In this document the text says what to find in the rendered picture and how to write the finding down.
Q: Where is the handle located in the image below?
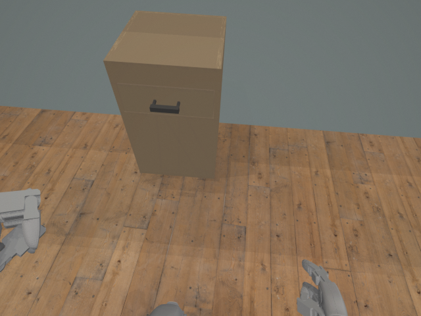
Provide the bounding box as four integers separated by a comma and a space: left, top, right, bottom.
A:
150, 99, 180, 114

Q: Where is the left robot hand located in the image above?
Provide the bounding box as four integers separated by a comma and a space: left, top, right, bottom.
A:
0, 188, 46, 272

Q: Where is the right robot hand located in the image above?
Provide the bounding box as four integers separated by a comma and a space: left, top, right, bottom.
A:
297, 259, 348, 316

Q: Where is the drawer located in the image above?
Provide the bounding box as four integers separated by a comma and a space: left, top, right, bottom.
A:
117, 83, 215, 118

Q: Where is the cabinet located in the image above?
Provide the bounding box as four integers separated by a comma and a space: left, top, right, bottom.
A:
103, 11, 227, 179

